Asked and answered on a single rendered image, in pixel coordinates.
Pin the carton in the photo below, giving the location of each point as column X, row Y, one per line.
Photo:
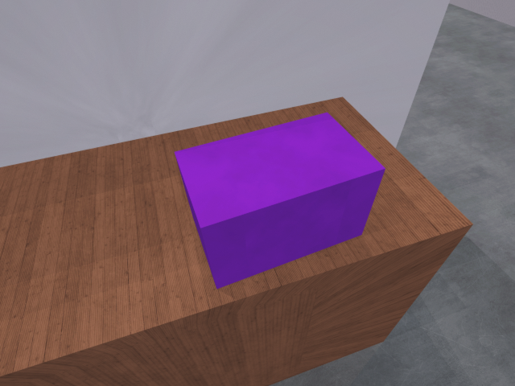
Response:
column 262, row 199

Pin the pedestal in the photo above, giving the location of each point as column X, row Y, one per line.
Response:
column 104, row 280

